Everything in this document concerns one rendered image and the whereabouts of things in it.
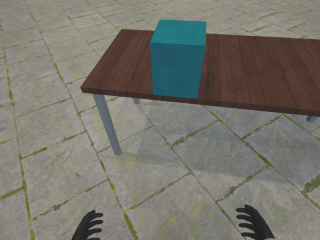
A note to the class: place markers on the table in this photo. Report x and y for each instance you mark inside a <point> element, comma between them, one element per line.
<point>260,73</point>

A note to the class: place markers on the left robot hand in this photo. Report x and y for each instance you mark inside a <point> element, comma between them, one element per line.
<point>82,232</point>

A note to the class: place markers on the carton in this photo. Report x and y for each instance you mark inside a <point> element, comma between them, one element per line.
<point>177,50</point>

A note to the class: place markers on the right robot hand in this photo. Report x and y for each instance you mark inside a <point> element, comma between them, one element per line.
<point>259,226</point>

